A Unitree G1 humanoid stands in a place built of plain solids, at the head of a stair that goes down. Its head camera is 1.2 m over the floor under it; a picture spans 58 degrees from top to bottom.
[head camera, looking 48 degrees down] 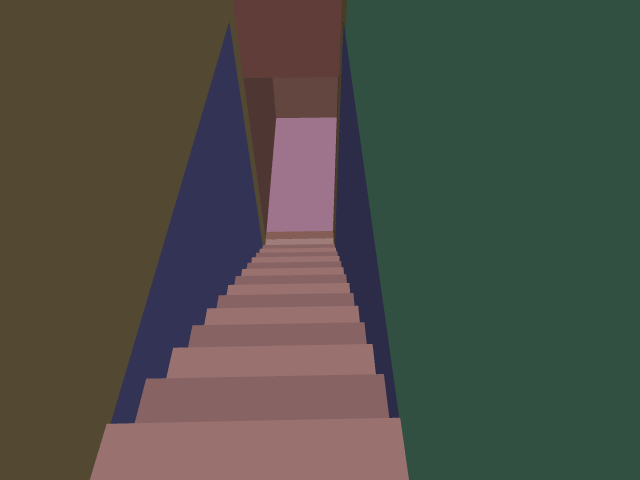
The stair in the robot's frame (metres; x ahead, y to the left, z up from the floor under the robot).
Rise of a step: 0.22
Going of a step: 0.25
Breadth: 0.94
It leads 1 degrees to the left of straight ahead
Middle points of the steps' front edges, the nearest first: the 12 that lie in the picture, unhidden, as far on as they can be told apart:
0.50 0.21 -0.22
0.75 0.22 -0.43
1.00 0.22 -0.65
1.25 0.23 -0.87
1.50 0.23 -1.09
1.75 0.24 -1.31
2.00 0.24 -1.52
2.25 0.25 -1.74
2.50 0.25 -1.96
2.75 0.26 -2.18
3.00 0.26 -2.40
3.25 0.27 -2.61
